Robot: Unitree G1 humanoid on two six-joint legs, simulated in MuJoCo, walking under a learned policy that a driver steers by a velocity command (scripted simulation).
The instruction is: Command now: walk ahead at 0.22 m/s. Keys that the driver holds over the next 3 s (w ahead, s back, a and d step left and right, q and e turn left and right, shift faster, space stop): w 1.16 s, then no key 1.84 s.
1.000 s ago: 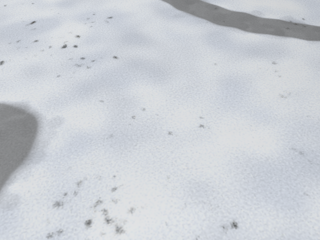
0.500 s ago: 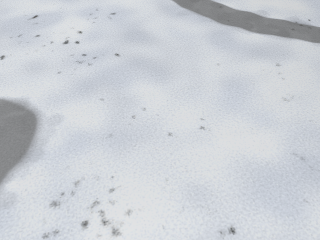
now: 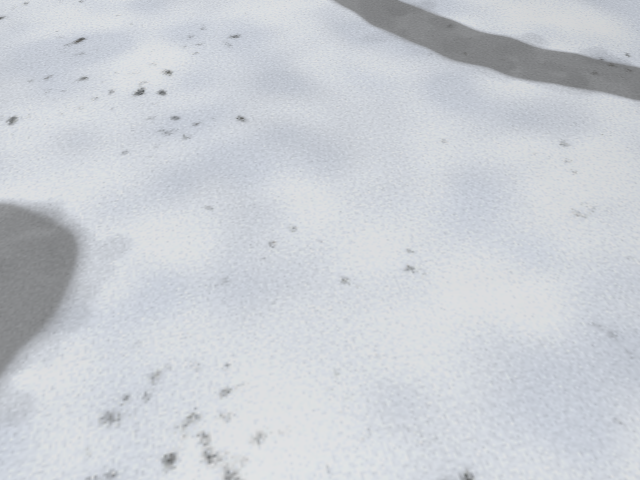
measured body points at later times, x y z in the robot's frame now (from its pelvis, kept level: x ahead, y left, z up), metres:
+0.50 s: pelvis +0.17 +0.07 +0.01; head +0.18 +0.08 +0.46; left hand +0.26 +0.30 -0.14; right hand +0.08 -0.14 -0.14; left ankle +0.09 +0.13 -0.74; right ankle +0.24 -0.07 -0.67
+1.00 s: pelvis +0.45 +0.03 +0.01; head +0.47 +0.02 +0.46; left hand +0.40 +0.27 -0.14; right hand +0.54 -0.20 -0.14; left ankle +0.51 +0.19 -0.66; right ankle +0.43 -0.01 -0.74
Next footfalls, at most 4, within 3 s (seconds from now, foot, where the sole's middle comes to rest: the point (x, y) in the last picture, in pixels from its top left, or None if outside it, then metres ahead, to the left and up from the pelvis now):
0.24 left None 0.13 0.13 -0.78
0.72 right None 0.47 -0.02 -0.78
1.28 left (275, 380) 0.78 0.14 -0.78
1.70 right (361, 388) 0.76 -0.06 -0.78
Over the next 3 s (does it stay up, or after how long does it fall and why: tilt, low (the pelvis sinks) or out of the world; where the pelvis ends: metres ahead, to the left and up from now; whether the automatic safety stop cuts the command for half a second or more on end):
stays up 0.74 0.04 0.01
